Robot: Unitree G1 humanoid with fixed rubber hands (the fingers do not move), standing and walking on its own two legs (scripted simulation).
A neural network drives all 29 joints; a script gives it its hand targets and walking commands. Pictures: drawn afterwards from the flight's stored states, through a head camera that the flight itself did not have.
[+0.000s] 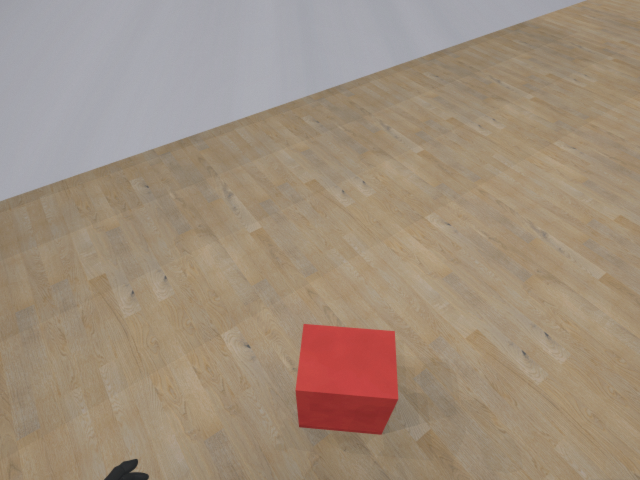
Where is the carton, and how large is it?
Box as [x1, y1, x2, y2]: [296, 324, 397, 434]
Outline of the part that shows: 304,324 296,382 296,400 299,426 380,434 397,400 394,331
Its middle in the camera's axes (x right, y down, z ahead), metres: +0.07 +0.40 +1.08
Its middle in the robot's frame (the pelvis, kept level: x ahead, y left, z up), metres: +0.49 -0.04 -0.60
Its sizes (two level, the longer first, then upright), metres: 0.243 0.177 0.300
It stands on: the floor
